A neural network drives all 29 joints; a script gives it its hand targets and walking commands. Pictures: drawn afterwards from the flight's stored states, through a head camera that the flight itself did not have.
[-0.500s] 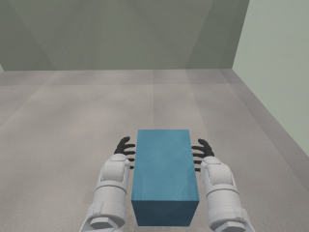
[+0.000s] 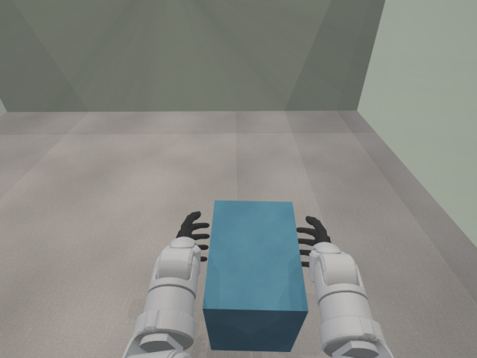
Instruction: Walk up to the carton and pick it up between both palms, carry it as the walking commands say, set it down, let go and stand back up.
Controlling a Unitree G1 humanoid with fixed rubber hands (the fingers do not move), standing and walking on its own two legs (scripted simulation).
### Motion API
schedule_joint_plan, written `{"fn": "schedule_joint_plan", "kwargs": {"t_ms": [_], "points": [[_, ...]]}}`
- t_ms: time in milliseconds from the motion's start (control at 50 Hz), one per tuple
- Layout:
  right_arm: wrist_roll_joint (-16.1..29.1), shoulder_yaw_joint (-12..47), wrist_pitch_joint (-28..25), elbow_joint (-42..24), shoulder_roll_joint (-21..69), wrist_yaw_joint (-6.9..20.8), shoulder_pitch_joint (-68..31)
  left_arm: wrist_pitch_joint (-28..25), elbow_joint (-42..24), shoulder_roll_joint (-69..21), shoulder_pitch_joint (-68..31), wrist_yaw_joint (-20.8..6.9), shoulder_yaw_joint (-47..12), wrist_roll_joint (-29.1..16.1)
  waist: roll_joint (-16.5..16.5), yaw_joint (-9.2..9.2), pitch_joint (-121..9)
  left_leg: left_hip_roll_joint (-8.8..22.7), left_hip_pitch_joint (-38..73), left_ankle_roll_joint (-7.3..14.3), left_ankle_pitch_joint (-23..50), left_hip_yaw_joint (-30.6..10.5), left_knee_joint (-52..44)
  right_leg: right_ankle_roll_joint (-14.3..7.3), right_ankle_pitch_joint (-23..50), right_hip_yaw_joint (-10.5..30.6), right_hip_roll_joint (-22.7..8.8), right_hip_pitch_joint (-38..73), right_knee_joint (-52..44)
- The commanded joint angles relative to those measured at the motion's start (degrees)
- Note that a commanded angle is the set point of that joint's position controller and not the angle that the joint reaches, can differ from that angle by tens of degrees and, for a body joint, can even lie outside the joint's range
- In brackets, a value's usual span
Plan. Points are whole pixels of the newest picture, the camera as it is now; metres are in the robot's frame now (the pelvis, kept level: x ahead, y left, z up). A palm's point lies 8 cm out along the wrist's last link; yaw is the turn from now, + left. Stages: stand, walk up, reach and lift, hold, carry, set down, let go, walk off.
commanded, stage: hold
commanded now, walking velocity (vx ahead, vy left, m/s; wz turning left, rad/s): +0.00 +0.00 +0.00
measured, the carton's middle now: (252, 275) +0.32 +0.00 -0.02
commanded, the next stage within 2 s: carry in 0.18 s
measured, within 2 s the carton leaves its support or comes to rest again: neither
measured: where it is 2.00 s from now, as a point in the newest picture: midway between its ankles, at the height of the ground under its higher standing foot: (186, 261)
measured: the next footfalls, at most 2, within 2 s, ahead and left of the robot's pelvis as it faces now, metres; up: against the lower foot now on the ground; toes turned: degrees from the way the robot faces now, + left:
right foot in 0.70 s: +0.19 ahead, -0.05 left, +0.00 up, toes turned -9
left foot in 1.06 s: +0.51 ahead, +0.25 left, +0.00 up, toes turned +12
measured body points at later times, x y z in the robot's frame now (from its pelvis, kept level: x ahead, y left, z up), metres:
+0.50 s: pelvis +0.04 +0.05 +0.01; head +0.03 +0.05 +0.46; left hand +0.36 +0.18 +0.08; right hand +0.36 -0.06 +0.08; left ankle +0.03 +0.13 -0.74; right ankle +0.03 -0.09 -0.70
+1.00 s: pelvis +0.30 +0.10 +0.00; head +0.32 +0.08 +0.45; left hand +0.62 +0.24 +0.09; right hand +0.63 +0.00 +0.08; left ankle +0.41 +0.25 -0.71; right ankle +0.15 -0.05 -0.74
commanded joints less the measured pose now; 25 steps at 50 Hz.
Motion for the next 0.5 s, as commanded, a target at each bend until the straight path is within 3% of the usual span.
{"fn": "schedule_joint_plan", "kwargs": {"t_ms": [0, 140, 160, 180, 200, 220, 240, 280, 320, 340, 360, 380, 400, 440, 480], "points": [[15.4, 24.1, -2.2, 0.8, 59.9, 14.8, -30.2, -1.9, 2.4, -59.9, -27.8, -14.9, -24.0, -15.2, -0.2, 0.03, -10.4, 0.6, -2.1, 0.1, -0.1, 1.5, -5.3, 0.3, 1.0, -1.0, -0.8, 2.7, -4.4], [15.3, 24.0, -2.3, 0.7, 59.6, 14.8, -30.2, -1.9, 2.6, -60.0, -27.4, -14.8, -23.7, -15.0, 0.0, -0.01, -10.5, 0.7, -1.9, 0.1, 0.2, 1.4, -5.4, 0.2, 1.3, -1.1, -0.7, 2.6, -4.3], [15.8, 26.7, -1.8, 1.7, 55.6, 15.6, -29.7, -0.7, 3.7, -56.8, -24.4, -15.0, -26.5, -15.7, -1.5, 0.38, -5.1, 7.0, -16.8, 1.8, -19.2, -1.4, -5.7, -1.9, -20.7, 2.3, -9.4, -8.3, -5.6], [16.2, 26.8, -2.2, 1.2, 56.1, 15.6, -29.8, -1.1, 4.0, -56.5, -23.2, -15.1, -25.7, -15.3, -2.1, 0.69, -3.5, 5.5, -20.8, 1.2, -26.9, -0.1, -3.9, -3.4, -33.6, 8.0, -12.3, -9.2, -10.4], [18.7, 29.9, -2.6, -3.2, 56.9, 15.5, -31.1, -1.6, 1.2, -56.5, -23.4, -15.0, -27.7, -16.6, -4.8, 0.89, -4.4, 3.1, -21.7, 0.1, -21.0, 3.9, 3.3, -5.1, -35.9, 13.2, -15.9, -9.9, -13.5], [22.3, 33.8, -2.2, -8.0, 58.6, 15.3, -31.9, -1.5, -3.5, -56.1, -24.9, -14.4, -30.7, -18.8, -9.0, 0.56, -8.7, 2.4, -19.6, -0.5, -10.8, 7.1, 13.1, -7.0, -31.1, 17.6, -19.9, -8.4, -14.8], [25.4, 37.0, -1.4, -10.9, 59.6, 15.0, -33.6, -0.9, -8.7, -55.9, -27.2, -13.5, -33.6, -20.9, -8.6, 0.46, -12.9, 4.3, -20.4, -0.1, -9.8, 7.4, 14.9, -7.7, -27.7, 17.2, -21.5, -6.4, -14.7], [28.3, 40.4, 1.4, -14.7, 58.6, 13.9, -34.4, 2.1, -11.5, -56.1, -26.6, -12.1, -37.9, -23.9, -8.9, 0.23, -16.0, 3.4, -16.5, -0.1, -12.4, 10.2, 7.6, -6.5, -27.8, 11.2, -20.6, -8.5, -16.5], [29.4, 42.6, 4.6, -18.3, 57.2, 13.0, -32.1, 5.1, -14.1, -56.3, -24.6, -11.5, -40.2, -26.5, -10.4, -0.30, -18.1, 1.6, -6.2, 0.1, -9.2, 12.7, -2.9, -3.4, -24.6, 3.4, -16.5, -11.6, -13.4], [29.6, 43.2, 6.2, -19.6, 57.0, 12.6, -30.4, 6.5, -15.9, -56.6, -23.9, -11.3, -41.4, -28.0, -8.9, -0.37, -19.2, 2.5, -1.2, 0.6, -8.9, 11.7, -7.9, -2.0, -23.1, -0.1, -14.1, -13.2, -8.7], [30.0, 43.5, 8.0, -21.2, 56.1, 12.3, -28.7, 8.2, -19.2, -57.4, -24.3, -11.2, -43.3, -29.7, -2.4, -0.64, -20.7, 9.1, 4.2, 2.8, -15.3, 1.9, -13.2, 0.0, -20.0, -4.2, -10.9, -18.7, 0.2], [30.4, 43.5, 9.7, -23.0, 55.1, 11.8, -27.5, 10.2, -23.0, -58.7, -26.0, -11.2, -45.7, -31.4, 10.3, -1.33, -21.3, 19.0, 8.5, 6.5, -26.7, -12.8, -19.2, 2.9, -15.1, -12.0, -5.9, -26.8, 13.6], [31.0, 44.0, 11.0, -24.1, 55.0, 11.2, -28.9, 11.9, -24.2, -58.2, -28.8, -11.0, -46.9, -32.7, 14.0, -0.88, -18.3, 22.8, 7.9, 8.5, -28.0, -17.8, -22.7, 2.9, -12.6, -12.2, -7.1, -32.3, 19.3], [32.2, 44.3, 14.0, -26.4, 55.8, 10.6, -27.1, 14.8, -24.5, -58.7, -27.6, -10.7, -46.7, -34.8, 5.8, -0.53, -16.6, 21.8, 6.3, 8.8, -23.9, -14.5, -22.2, 2.4, -10.4, -10.4, -9.5, -34.1, 21.6], [34.7, 45.1, 16.7, -30.7, 56.7, 10.4, -30.0, 17.7, -25.3, -59.5, -27.8, -10.4, -46.5, -36.3, 4.6, -1.24, -17.7, 18.1, 8.6, 8.4, -11.7, -5.5, -19.7, 2.9, -9.2, -13.0, -8.8, -33.0, 17.2]]}}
